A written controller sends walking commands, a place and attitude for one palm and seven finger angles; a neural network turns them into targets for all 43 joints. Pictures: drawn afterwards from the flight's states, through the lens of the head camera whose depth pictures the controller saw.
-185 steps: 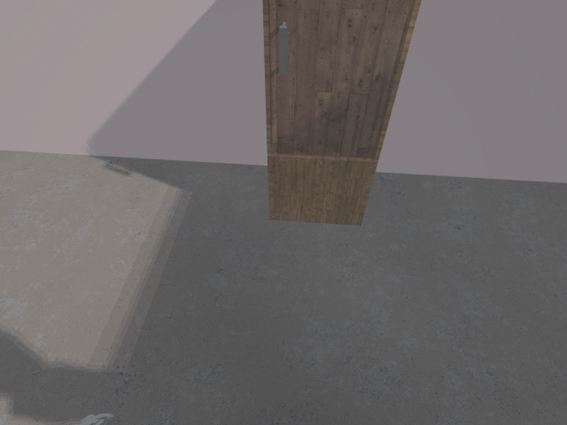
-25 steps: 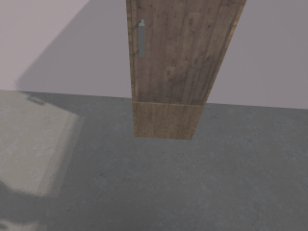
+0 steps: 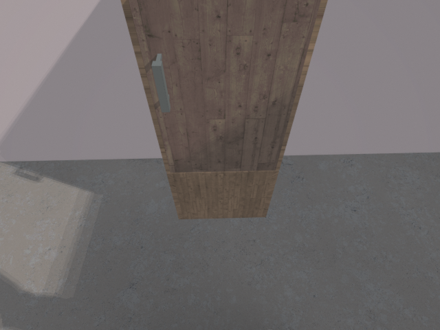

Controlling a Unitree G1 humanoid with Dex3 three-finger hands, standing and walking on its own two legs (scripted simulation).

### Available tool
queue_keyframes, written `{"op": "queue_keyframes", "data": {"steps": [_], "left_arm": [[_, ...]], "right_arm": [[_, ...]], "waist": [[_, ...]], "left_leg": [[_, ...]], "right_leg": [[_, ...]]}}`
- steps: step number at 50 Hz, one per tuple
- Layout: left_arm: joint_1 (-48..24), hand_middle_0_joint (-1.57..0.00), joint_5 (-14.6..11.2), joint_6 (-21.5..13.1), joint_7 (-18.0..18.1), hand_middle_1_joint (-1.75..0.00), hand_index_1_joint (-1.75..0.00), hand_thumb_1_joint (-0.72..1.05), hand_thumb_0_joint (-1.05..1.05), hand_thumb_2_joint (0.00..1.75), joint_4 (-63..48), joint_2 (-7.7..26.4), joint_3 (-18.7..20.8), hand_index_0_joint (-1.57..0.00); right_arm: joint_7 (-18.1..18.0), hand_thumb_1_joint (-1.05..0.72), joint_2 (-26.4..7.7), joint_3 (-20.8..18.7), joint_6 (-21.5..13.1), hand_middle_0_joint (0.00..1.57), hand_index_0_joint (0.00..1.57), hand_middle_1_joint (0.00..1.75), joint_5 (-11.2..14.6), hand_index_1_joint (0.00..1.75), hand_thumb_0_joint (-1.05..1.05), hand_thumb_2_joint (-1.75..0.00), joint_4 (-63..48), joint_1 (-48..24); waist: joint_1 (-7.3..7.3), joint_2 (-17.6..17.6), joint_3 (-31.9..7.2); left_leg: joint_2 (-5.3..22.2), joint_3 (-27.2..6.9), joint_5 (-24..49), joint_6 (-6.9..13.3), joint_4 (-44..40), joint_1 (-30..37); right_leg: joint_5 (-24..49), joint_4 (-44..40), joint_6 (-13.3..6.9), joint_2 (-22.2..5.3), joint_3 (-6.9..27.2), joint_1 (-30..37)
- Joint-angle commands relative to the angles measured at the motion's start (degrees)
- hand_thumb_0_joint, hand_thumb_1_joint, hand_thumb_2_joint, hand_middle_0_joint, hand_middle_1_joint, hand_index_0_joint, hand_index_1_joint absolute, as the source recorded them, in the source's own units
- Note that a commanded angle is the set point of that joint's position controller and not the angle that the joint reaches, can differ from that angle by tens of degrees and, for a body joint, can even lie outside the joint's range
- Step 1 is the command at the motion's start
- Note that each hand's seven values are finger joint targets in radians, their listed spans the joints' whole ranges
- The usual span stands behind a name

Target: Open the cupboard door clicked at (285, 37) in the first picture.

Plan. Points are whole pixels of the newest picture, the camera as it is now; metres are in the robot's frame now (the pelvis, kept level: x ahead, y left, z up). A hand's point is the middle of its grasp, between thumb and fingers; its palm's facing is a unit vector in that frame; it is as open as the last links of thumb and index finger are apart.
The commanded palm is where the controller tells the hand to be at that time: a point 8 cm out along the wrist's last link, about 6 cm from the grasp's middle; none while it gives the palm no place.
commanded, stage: take the last steps up to it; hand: left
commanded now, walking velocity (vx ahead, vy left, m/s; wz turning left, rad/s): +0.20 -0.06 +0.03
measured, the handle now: (162, 83) +0.65 +0.17 +0.08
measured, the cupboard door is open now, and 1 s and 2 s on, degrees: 0 0 0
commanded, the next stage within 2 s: come to a stop and stand still in 0.14 s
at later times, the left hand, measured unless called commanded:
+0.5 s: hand out of the picture +0.14 +0.18 -0.17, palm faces +0.03 -0.99 -0.15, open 7.4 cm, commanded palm none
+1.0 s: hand out of the picture +0.14 +0.14 -0.14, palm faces +0.07 -0.97 -0.25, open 7.4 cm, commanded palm none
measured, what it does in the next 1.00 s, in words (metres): walks ahead: left foot, then right foot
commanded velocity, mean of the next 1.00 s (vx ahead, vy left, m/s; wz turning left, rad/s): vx -0.04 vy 0.03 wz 0.00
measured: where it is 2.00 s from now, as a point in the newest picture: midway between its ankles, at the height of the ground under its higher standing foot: outside the picture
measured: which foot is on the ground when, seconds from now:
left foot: up 0.00-0.26, down 0.28-0.70, up 0.72-1.00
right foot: down 0.00-0.30, up 0.32-0.68, down 0.70-1.00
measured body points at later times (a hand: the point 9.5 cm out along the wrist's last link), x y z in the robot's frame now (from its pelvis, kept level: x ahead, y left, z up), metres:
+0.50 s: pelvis +0.12 +0.01 +0.02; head +0.16 +0.03 +0.46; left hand +0.14 +0.23 -0.16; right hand +0.20 -0.23 -0.12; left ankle +0.16 +0.10 -0.72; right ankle +0.10 -0.13 -0.67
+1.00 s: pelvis +0.10 -0.05 +0.02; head +0.11 -0.07 +0.47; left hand +0.13 +0.19 -0.12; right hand +0.14 -0.29 -0.14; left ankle +0.06 +0.10 -0.68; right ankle +0.14 -0.17 -0.72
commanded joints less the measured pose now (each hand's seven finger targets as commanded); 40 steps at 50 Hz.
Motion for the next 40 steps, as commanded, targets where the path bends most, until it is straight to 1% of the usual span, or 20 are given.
{"op": "queue_keyframes", "data": {"steps": [1,3,4,9,12,13,14,15,16,17,20,22,26,31,33,34,35,36,38,40], "left_arm": [[9.1,-0.2,0.2,0.1,2.2,-0.3,-0.3,0.9,0.0,0.9,0.7,6.8,0.9,-0.2],[7.6,-0.2,0.5,-0.5,2.3,-0.3,-0.3,0.9,0.0,0.9,0.5,4.8,0.2,-0.2],[7.6,-0.2,0.4,-0.4,2.3,-0.3,-0.3,0.9,0.0,0.9,0.5,4.9,-0.1,-0.2],[8.2,-0.2,0.2,-0.1,1.9,-0.3,-0.3,0.9,0.0,0.9,1.3,7.1,0.3,-0.2],[8.1,-0.2,-0.2,0.6,1.8,-0.3,-0.3,0.9,0.0,0.9,1.8,6.2,0.3,-0.2],[8.8,-0.2,-0.4,1.0,1.8,-0.3,-0.3,0.9,0.0,0.9,1.9,4.1,-0.2,-0.2],[11.1,-0.2,-0.8,1.4,1.8,-0.3,-0.3,0.9,0.0,0.9,1.3,1.3,-0.6,-0.2],[12.1,-0.2,-0.9,1.9,1.9,-0.3,-0.3,0.9,0.0,0.9,1.0,1.7,-0.9,-0.2],[11.1,-0.2,-0.5,2.7,2.5,-0.3,-0.3,0.9,0.0,0.9,1.6,2.1,-0.8,-0.2],[10.9,-0.2,-0.5,3.0,2.6,-0.3,-0.3,0.9,0.0,0.9,2.1,2.0,-0.9,-0.2],[9.8,-0.2,-0.4,4.2,2.7,-0.3,-0.3,0.9,0.0,0.9,1.6,2.8,-0.6,-0.2],[9.2,-0.2,-0.1,5.2,2.7,-0.3,-0.3,0.9,0.0,0.9,0.1,3.4,0.1,-0.2],[8.0,-0.2,-0.1,6.1,2.6,-0.3,-0.3,0.9,0.0,0.9,-2.4,3.4,1.2,-0.2],[9.0,-0.2,-0.1,5.5,2.5,-0.3,-0.3,0.9,0.0,0.9,-3.4,2.4,1.1,-0.2],[12.5,-0.2,0.1,4.5,2.6,-0.3,-0.3,0.9,0.0,0.9,-2.4,3.6,1.0,-0.2],[12.5,-0.2,0.8,3.7,2.9,-0.3,-0.3,0.9,0.0,0.9,-2.6,6.8,1.1,-0.2],[8.8,-0.2,1.2,2.8,3.1,-0.3,-0.3,0.9,0.0,0.9,-4.2,12.4,1.5,-0.2],[8.8,-0.2,0.7,3.4,2.9,-0.3,-0.3,0.9,0.0,0.9,-5.4,14.4,1.5,-0.2],[5.2,-0.2,0.6,3.2,3.1,-0.3,-0.3,0.9,0.0,0.9,-5.6,13.5,1.9,-0.2],[2.5,-0.2,0.5,3.4,3.3,-0.3,-0.3,0.9,0.0,0.9,-6.3,11.8,1.9,-0.2]], "right_arm": [[0.2,-0.9,-3.1,-0.9,-1.5,0.2,0.2,0.3,-0.4,0.3,0.0,-0.9,-7.6,-6.4],[0.3,-0.9,-1.6,-0.6,-0.6,0.2,0.2,0.3,-0.6,0.3,0.0,-0.9,-6.6,-2.7],[0.4,-0.9,-1.1,-0.5,-0.2,0.2,0.2,0.3,-0.5,0.3,0.0,-0.9,-6.6,-2.3],[0.9,-0.9,-0.9,0.0,-0.9,0.2,0.2,0.3,-0.3,0.3,0.0,-0.9,-8.1,-4.8],[0.7,-0.9,-2.2,0.0,-1.8,0.2,0.2,0.3,-0.5,0.3,0.0,-0.9,-6.7,-1.7],[0.3,-0.9,-4.5,-0.2,-2.2,0.2,0.2,0.3,-0.5,0.3,0.0,-0.9,-5.5,1.2],[-0.5,-0.9,-8.6,-0.7,-2.4,0.2,0.2,0.3,-1.0,0.3,0.0,-0.9,-5.4,3.9],[-1.2,-0.9,-11.0,-0.7,-1.8,0.2,0.2,0.3,-0.6,0.3,0.0,-0.9,-5.8,2.4],[-2.2,-0.9,-9.8,-0.2,-1.7,0.2,0.2,0.3,-0.7,0.3,0.0,-0.9,-5.8,-0.6],[-2.7,-0.9,-9.2,0.2,-1.6,0.2,0.2,0.3,-0.4,0.3,0.0,-0.9,-6.5,-3.8],[-3.2,-0.9,-8.8,-0.6,-0.8,0.2,0.2,0.3,0.1,0.3,0.0,-0.9,-7.2,-7.7],[-3.2,-0.9,-10.9,-1.9,0.1,0.2,0.2,0.3,0.1,0.3,0.0,-0.9,-7.7,-7.4],[-2.7,-0.9,-11.2,-2.8,1.0,0.2,0.2,0.3,-0.2,0.3,0.0,-0.9,-9.7,-11.5],[-1.3,-0.9,-10.8,-3.2,1.7,0.2,0.2,0.3,-0.7,0.3,0.0,-0.9,-11.4,-15.4],[-0.7,-0.9,-10.1,-3.0,2.1,0.2,0.2,0.3,-0.3,0.3,0.0,-0.9,-11.6,-15.2],[-0.2,-0.9,-7.0,-2.7,2.3,0.2,0.2,0.3,0.2,0.3,0.0,-0.9,-11.6,-13.3],[0.2,-0.9,-2.7,-1.7,2.7,0.2,0.2,0.3,0.5,0.3,0.0,-0.9,-12.8,-10.7],[0.3,-0.9,-4.8,-2.1,3.6,0.2,0.2,0.3,0.3,0.3,0.0,-0.9,-13.3,-12.0],[0.3,-0.9,-6.4,-2.4,4.4,0.2,0.2,0.3,-0.3,0.3,0.0,-0.9,-13.4,-13.2],[0.8,-0.9,-7.9,-2.8,4.1,0.2,0.2,0.3,-0.5,0.3,0.0,-0.9,-11.9,-10.8]], "waist": [[3.24,-3.5,-0.7],[0.57,-6.6,-1.2],[0.23,-7.2,-0.9],[0.77,-8.0,-1.4],[-1.06,-5.0,-1.0],[-2.01,2.1,-2.2],[-1.74,12.7,-4.4],[-0.63,16.6,-5.5],[0.01,13.4,-4.9],[1.04,10.9,-3.4],[1.36,4.6,-3.6],[0.64,4.8,-7.3],[1.58,6.2,-8.9],[2.81,10.9,-6.4],[4.6,6.7,-7.3],[4.37,-3.7,-6.7],[2.33,-17.6,-4.3],[4.2,-12.5,-4.6],[3.31,-17.7,-1.2],[2.12,-11.7,-1.0]], "left_leg": [[4.0,-1.8,7.4,0.4,13.8,-21.1],[3.7,0.3,8.8,-0.9,6.8,-16.7],[3.4,1.4,9.1,-1.4,2.9,-15.1],[1.4,4.7,12.9,-1.4,-13.8,-9.2],[0.2,6.0,19.8,-1.5,-24.8,2.4],[2.6,1.4,25.1,-0.9,-29.1,7.7],[13.4,-12.0,36.3,3.9,-34.4,10.7],[20.5,-18.9,44.9,8.9,-38.4,7.7],[20.2,-17.9,50.8,9.7,-39.3,5.2],[19.3,-14.6,57.9,10.2,-37.7,3.8],[17.2,-7.1,68.8,9.9,-35.0,7.3],[17.4,-5.5,70.2,10.2,-33.8,11.2],[16.3,-1.7,60.7,9.3,-33.3,7.8],[13.8,-1.1,41.1,7.2,-33.5,-1.0],[10.2,0.4,26.5,3.8,-28.6,-4.9],[4.8,3.5,14.4,0.2,-21.0,-6.8],[-1.8,4.5,-0.2,-2.8,-12.0,-13.4],[-1.8,-0.9,-3.7,-2.0,-5.0,-10.0],[-2.1,-4.5,1.2,-1.7,4.2,-15.0],[-1.5,-4.3,7.7,-2.4,7.9,-16.5]], "right_leg": [[-0.7,-23.5,-8.6,-16.4,18.6,9.5],[9.0,-23.2,-7.4,-13.9,11.2,5.9],[11.0,-23.3,-7.4,-13.1,9.3,4.4],[8.5,-21.3,-7.4,-11.5,8.0,5.5],[2.2,-15.4,-4.5,-8.7,6.4,1.1],[3.1,-7.3,-2.5,-5.5,4.7,-0.6],[-4.2,2.4,1.1,-0.6,1.3,-4.4],[-19.2,10.9,2.6,0.8,2.5,-3.1],[-20.5,15.4,2.8,-0.3,6.7,-2.4],[-18.8,16.7,3.2,-1.8,7.8,-2.6],[-14.2,14.7,4.0,-2.4,7.5,-3.9],[-13.3,18.3,4.2,-1.2,7.3,-5.9],[-11.4,22.0,4.3,-0.5,8.3,-6.2],[-7.4,8.4,3.4,-0.5,4.8,2.4],[3.1,-5.1,3.7,-0.5,3.8,10.0],[8.2,-14.0,3.1,-5.7,9.4,10.5],[14.5,-19.8,-2.1,-18.4,25.2,7.7],[7.9,-21.7,-6.1,-21.9,24.6,0.7],[-0.9,-23.8,-6.3,-19.7,27.7,-1.7],[-1.0,-22.3,-5.3,-17.1,21.8,0.7]]}}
